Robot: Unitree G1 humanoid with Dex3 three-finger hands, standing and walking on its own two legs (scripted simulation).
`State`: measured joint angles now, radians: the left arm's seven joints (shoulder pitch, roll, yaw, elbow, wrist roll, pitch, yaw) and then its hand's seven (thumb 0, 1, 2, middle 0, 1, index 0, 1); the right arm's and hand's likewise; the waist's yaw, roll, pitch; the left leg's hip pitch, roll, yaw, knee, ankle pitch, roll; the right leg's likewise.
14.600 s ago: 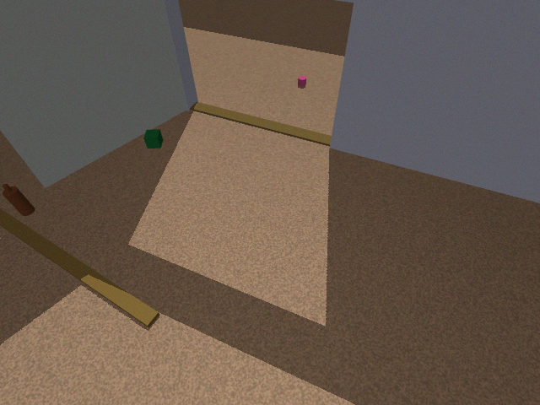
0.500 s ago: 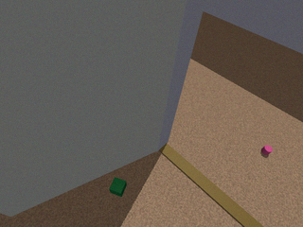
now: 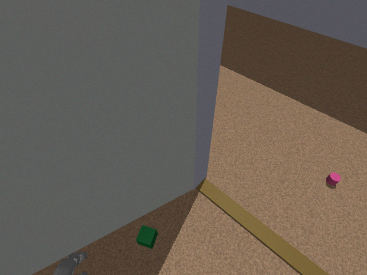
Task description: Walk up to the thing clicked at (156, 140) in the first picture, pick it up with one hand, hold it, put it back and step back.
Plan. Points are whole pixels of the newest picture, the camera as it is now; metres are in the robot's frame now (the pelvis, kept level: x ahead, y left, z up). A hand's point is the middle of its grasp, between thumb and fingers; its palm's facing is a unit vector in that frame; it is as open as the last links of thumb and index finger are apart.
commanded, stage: walk up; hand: left
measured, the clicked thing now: (147, 236) +0.38 +0.23 -0.74
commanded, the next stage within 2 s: none
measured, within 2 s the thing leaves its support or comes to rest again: neither
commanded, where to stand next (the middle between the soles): +0.00 +0.00 m, yaw +0 degrees
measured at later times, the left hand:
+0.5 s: hand out of the picture +0.06 +0.25 -0.15, palm faces +0.00 -0.94 -0.34, open 7.3 cm
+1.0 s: hand out of the picture +0.06 +0.25 -0.16, palm faces +0.00 -0.94 -0.33, open 7.3 cm
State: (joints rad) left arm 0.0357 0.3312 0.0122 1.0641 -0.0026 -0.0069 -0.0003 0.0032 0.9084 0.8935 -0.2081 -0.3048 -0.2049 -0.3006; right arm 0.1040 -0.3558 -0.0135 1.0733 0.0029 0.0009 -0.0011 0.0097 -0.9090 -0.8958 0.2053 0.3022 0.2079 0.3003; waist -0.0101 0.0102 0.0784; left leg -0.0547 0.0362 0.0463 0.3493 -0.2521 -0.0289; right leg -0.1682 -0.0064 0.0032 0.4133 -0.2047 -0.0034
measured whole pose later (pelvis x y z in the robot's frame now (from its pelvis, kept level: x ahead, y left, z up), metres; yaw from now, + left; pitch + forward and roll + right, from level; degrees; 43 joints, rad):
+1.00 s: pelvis -0.02 +0.00 +0.00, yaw -1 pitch -2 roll +0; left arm 0.08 0.34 0.04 1.11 0.01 0.01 -0.01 0.00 0.91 0.89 -0.21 -0.30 -0.21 -0.30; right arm 0.11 -0.35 -0.02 1.11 0.00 0.00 0.00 0.01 -0.91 -0.90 0.21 0.30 0.21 0.30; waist 0.00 -0.01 0.07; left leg -0.10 0.04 0.06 0.35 -0.22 -0.02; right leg -0.20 -0.01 0.01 0.38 -0.14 0.00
